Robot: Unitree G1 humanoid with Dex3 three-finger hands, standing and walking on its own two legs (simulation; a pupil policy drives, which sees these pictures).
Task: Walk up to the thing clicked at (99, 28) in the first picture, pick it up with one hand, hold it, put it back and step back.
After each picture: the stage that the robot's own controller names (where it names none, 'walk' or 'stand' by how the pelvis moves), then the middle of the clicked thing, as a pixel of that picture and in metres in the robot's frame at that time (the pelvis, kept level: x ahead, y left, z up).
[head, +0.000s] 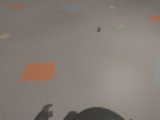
stand; (99, 29) +2.24 -0.18 -0.72
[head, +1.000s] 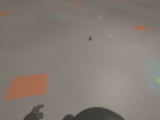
walk; (90, 38) +2.14 -0.03 -0.72
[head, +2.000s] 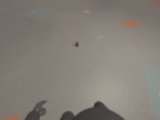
walk; (77, 44) +1.51 +0.23 -0.72
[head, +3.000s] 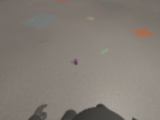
walk; (75, 61) +1.00 +0.23 -0.72
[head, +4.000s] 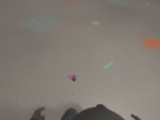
walk; (73, 78) +0.64 +0.19 -0.72
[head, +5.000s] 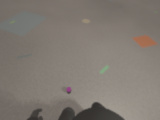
walk; (68, 90) +0.40 +0.18 -0.72
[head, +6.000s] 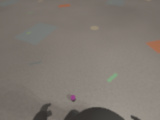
stand; (73, 98) +0.34 +0.22 -0.72
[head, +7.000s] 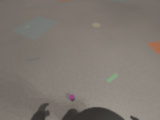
stand; (72, 97) +0.32 +0.19 -0.71
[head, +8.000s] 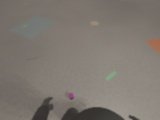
stand; (71, 96) +0.32 +0.21 -0.72
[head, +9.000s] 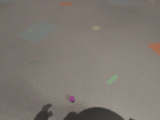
stand; (72, 99) +0.33 +0.21 -0.72
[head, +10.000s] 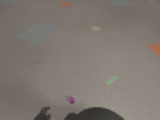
stand; (71, 100) +0.32 +0.21 -0.73
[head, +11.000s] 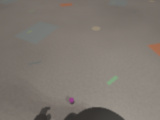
stand; (71, 100) +0.31 +0.21 -0.73
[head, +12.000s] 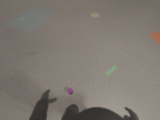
go down; (70, 91) +0.33 +0.21 -0.70
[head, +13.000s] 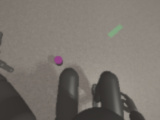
go down; (59, 61) +0.40 +0.24 -0.29
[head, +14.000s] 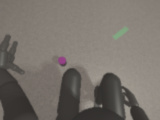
close in; (62, 61) +0.40 +0.24 -0.30
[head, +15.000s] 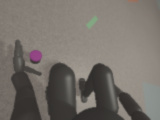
close in; (35, 57) +0.39 +0.27 -0.22
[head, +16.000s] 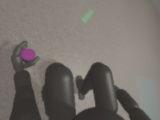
close; (28, 56) +0.38 +0.28 -0.22
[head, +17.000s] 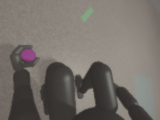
lift; (28, 56) +0.37 +0.27 -0.23
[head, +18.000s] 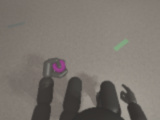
lift; (60, 69) +0.32 +0.21 -0.02
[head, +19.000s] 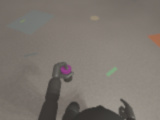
hold; (67, 73) +0.32 +0.17 -0.01
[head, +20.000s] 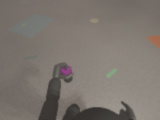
hold; (67, 74) +0.32 +0.17 -0.01
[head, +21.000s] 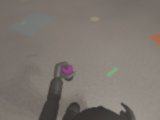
crouch; (68, 73) +0.32 +0.17 +0.00
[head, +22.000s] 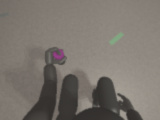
crouch; (59, 57) +0.41 +0.21 -0.10
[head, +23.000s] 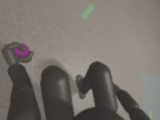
lower; (23, 54) +0.40 +0.29 -0.22
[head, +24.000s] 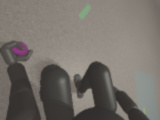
lower; (21, 52) +0.40 +0.29 -0.22
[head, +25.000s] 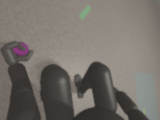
lower; (22, 52) +0.40 +0.29 -0.22
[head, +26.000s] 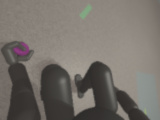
lower; (23, 52) +0.40 +0.29 -0.22
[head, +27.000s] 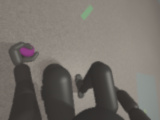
loosen; (28, 53) +0.39 +0.27 -0.22
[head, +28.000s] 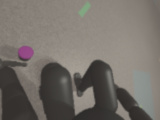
withdraw; (25, 54) +0.39 +0.26 -0.22
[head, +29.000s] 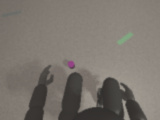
walk; (71, 65) +0.41 +0.21 -0.40
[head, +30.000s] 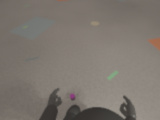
stand; (72, 97) +0.34 +0.19 -0.66
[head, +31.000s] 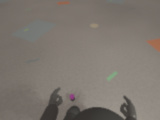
stand; (72, 97) +0.35 +0.20 -0.67
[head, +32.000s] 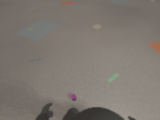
stand; (73, 97) +0.35 +0.19 -0.70
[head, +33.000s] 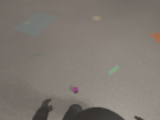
walk; (75, 90) +0.38 +0.18 -0.71
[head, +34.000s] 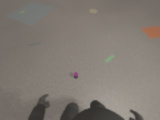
walk; (75, 75) +0.57 +0.16 -0.71
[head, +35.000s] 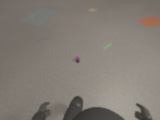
walk; (77, 59) +0.91 +0.28 -0.69
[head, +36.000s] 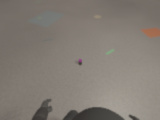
stand; (80, 62) +0.96 +0.19 -0.71
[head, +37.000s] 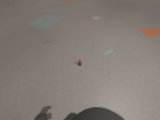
stand; (79, 62) +0.98 +0.21 -0.73
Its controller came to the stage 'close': yes
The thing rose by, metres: 0.71
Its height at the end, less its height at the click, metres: +0.00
